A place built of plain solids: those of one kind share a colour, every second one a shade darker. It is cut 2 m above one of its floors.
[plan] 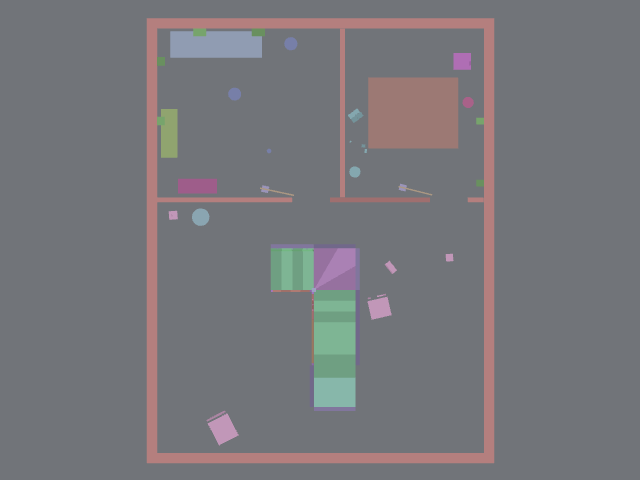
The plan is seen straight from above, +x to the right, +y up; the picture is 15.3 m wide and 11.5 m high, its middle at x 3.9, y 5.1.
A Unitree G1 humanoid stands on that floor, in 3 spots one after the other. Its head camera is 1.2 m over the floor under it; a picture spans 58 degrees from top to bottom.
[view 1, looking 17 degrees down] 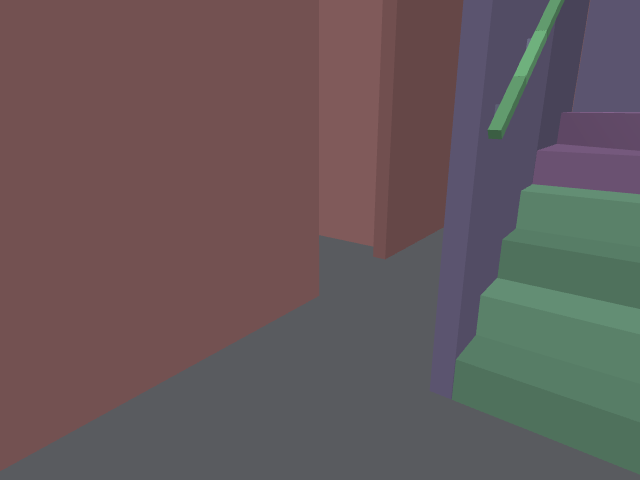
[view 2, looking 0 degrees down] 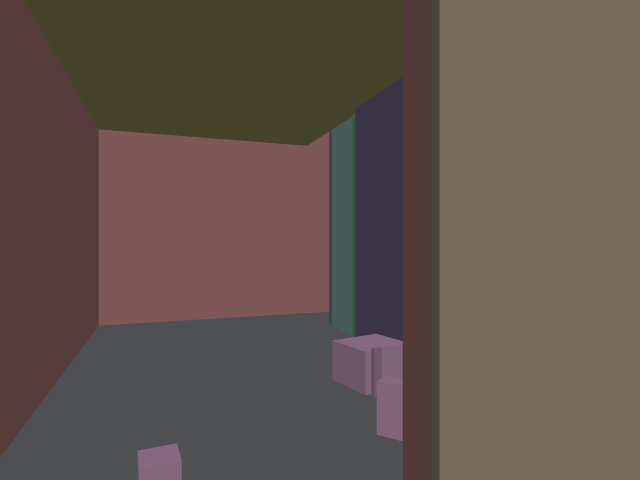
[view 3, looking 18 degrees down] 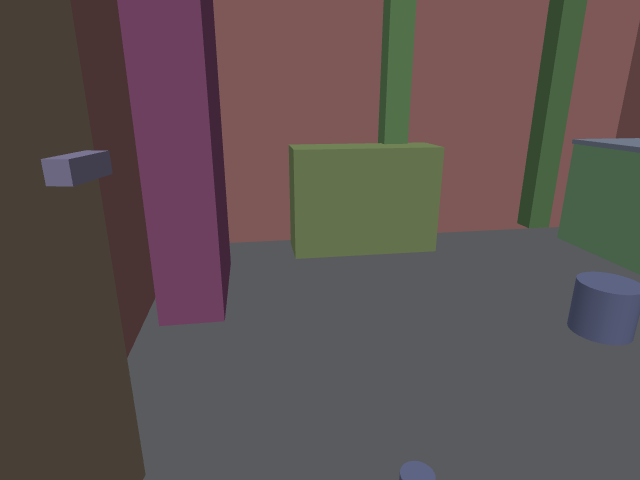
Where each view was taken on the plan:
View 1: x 1.12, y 4.40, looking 37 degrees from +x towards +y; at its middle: ground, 4.10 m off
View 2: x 6.99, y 6.76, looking -110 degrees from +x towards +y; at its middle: wall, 7.20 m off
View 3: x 3.69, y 6.76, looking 171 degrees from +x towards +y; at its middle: slotfit_kitchen_wall_table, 3.41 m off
